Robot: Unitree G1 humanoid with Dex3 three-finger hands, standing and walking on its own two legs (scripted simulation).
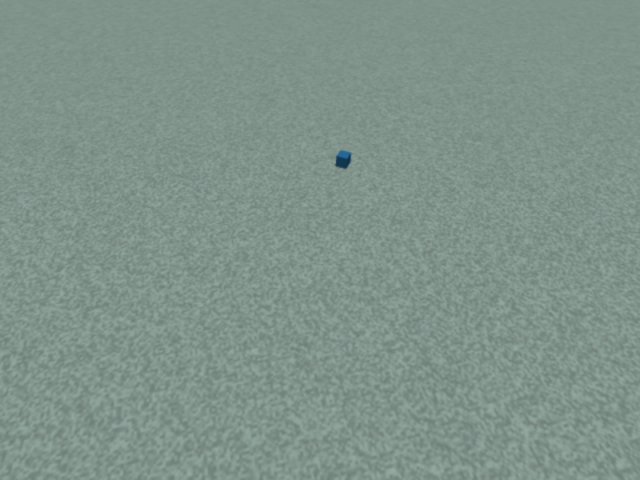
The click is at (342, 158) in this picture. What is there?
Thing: cube
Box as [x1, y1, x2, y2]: [336, 150, 350, 167]
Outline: 340,150 336,156 336,165 346,167 350,160 350,153
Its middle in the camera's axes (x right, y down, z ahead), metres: +0.13 -0.47 +2.09
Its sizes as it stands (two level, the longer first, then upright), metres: 0.061 0.061 0.061
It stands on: the floor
